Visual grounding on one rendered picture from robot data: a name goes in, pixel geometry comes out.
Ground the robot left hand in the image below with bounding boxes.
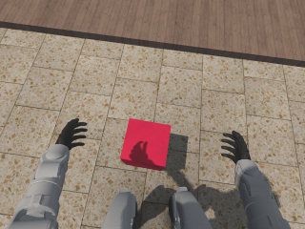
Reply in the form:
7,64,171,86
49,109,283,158
55,118,87,150

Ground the robot thigh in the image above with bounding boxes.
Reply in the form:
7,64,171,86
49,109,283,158
172,191,213,229
100,192,136,229

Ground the carton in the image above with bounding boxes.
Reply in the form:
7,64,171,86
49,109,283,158
120,118,172,171

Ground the robot left thigh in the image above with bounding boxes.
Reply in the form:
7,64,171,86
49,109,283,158
100,192,136,229

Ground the left robot upper arm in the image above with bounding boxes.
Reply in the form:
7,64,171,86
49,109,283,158
9,219,59,229

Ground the robot right thigh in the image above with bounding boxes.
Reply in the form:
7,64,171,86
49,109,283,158
172,191,213,229

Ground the left robot forearm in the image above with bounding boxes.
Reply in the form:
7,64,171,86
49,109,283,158
6,144,70,229

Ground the robot right hand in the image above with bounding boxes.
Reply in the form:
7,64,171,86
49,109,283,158
221,130,251,165

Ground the right robot forearm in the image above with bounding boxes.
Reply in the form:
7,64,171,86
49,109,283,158
234,159,292,229

